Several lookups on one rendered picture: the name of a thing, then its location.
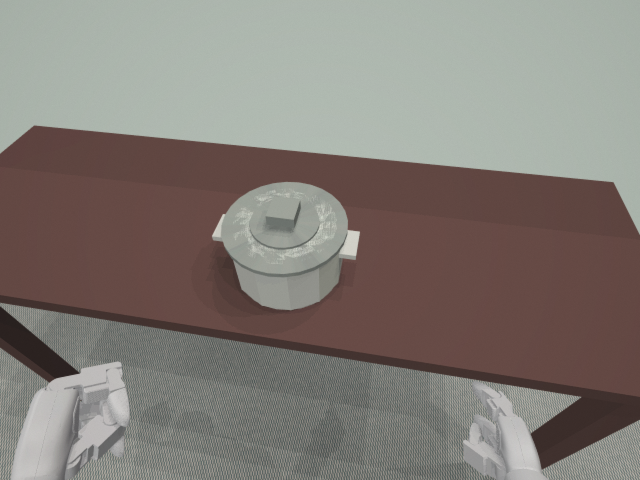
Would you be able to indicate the pot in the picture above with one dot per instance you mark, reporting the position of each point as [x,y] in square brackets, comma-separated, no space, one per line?
[295,292]

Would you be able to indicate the robot left hand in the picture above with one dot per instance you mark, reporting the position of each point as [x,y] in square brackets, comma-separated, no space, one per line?
[56,417]

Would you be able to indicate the table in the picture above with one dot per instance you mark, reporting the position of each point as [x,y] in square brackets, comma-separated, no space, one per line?
[518,279]

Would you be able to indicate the robot right hand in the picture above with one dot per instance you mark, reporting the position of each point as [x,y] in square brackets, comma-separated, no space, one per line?
[510,444]

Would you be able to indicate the lid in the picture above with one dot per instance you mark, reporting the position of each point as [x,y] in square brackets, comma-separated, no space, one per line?
[275,251]

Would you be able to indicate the knob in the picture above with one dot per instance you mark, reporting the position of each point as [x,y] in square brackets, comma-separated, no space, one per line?
[283,212]

